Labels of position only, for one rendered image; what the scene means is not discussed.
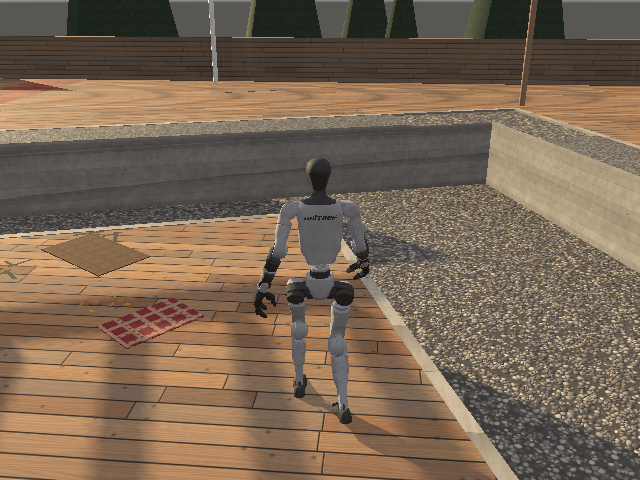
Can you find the robot right thigh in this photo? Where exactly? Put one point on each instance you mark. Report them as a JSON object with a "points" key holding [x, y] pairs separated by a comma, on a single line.
{"points": [[340, 308]]}

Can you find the left robot hand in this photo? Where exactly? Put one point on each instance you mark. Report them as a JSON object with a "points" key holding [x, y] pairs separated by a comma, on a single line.
{"points": [[257, 302]]}

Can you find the robot right upper arm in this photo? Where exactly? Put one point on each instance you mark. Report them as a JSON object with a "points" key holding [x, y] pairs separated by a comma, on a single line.
{"points": [[351, 211]]}

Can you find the robot left upper arm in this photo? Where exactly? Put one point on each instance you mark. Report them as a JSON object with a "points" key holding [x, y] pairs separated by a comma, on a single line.
{"points": [[287, 212]]}

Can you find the right robot hand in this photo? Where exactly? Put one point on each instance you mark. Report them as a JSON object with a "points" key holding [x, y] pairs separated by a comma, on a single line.
{"points": [[355, 266]]}

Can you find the robot right forearm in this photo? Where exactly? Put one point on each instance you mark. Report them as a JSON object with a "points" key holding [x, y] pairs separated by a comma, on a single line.
{"points": [[363, 257]]}

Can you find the robot right foot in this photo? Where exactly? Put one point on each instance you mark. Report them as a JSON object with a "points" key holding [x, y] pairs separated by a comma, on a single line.
{"points": [[344, 416]]}

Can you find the robot left forearm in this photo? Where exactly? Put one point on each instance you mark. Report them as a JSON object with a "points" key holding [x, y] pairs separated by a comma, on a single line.
{"points": [[268, 272]]}

